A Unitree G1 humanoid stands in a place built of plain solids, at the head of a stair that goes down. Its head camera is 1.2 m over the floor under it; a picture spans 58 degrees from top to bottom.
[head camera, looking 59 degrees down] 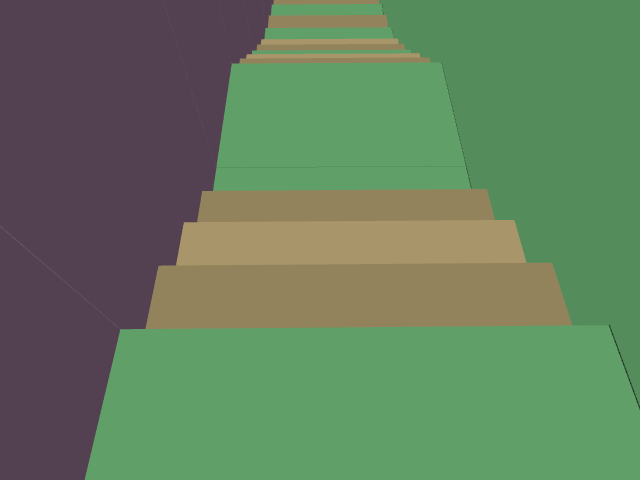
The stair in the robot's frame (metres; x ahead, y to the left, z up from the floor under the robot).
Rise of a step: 0.17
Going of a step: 0.30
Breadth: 1.41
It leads straight ahead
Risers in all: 4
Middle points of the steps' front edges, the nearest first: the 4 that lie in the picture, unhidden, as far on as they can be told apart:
0.43 -0.13 0.00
0.73 -0.13 -0.17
1.02 -0.13 -0.34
1.32 -0.12 -0.51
